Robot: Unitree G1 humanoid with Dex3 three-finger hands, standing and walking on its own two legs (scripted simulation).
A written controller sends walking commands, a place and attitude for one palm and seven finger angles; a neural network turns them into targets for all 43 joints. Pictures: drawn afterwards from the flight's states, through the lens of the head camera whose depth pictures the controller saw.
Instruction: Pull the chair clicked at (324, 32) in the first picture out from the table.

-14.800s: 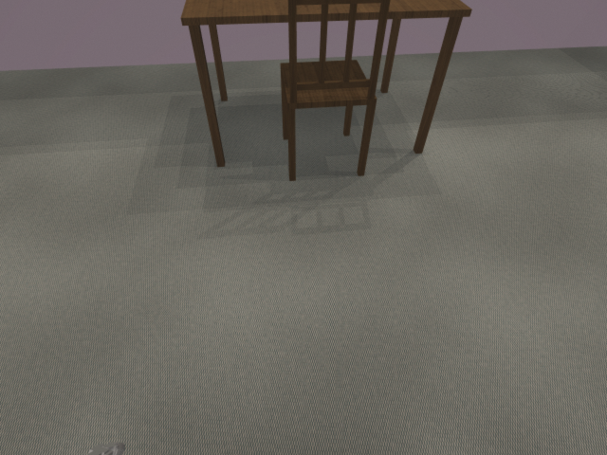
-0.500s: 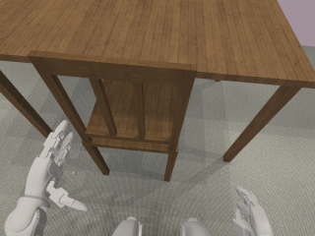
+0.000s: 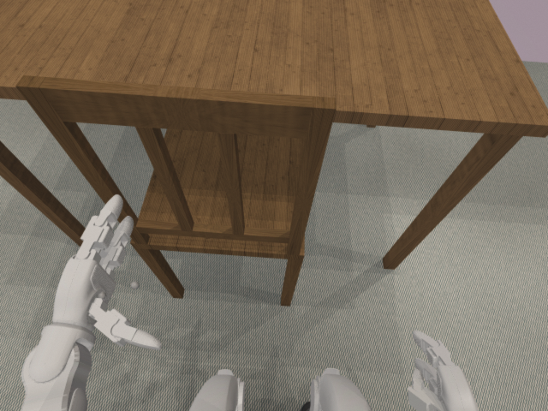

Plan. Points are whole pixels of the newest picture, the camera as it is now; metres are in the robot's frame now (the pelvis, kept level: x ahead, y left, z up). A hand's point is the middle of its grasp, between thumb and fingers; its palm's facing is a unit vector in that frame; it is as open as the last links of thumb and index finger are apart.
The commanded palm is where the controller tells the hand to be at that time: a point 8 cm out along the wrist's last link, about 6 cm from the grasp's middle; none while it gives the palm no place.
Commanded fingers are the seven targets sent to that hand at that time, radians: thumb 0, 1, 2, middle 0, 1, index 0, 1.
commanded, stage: aim the fingers beside a spindle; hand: left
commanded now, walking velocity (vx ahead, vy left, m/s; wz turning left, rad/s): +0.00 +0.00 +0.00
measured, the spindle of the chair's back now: (171, 186) +0.46 +0.19 -0.01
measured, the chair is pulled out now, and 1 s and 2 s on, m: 0.00 0.00 0.00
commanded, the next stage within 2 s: push the fingers through the gap in 1.32 s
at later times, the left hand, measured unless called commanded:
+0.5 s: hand (160, 269) +0.31 +0.17 +0.01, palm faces -0.07 -1.00 -0.03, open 16.9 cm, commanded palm +0.29 +0.23 +0.01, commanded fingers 0.00 -0.50 0.30 -0.06 -0.08 -0.06 -0.08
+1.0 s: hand (169, 262) +0.32 +0.17 +0.00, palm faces -0.06 -1.00 -0.04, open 16.9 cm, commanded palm +0.30 +0.22 +0.00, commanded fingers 0.00 -0.50 0.30 -0.06 -0.08 -0.06 -0.08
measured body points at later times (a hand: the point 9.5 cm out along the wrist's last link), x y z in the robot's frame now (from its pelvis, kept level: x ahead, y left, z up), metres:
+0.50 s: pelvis -0.01 +0.00 -0.01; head +0.10 +0.01 +0.42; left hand +0.31 +0.23 +0.01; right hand +0.16 -0.24 -0.11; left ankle +0.00 +0.10 -0.65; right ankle +0.02 -0.12 -0.65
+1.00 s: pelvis -0.01 +0.00 -0.02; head +0.11 +0.00 +0.42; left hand +0.32 +0.22 +0.01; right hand +0.14 -0.25 -0.12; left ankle +0.00 +0.10 -0.65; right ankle +0.02 -0.12 -0.65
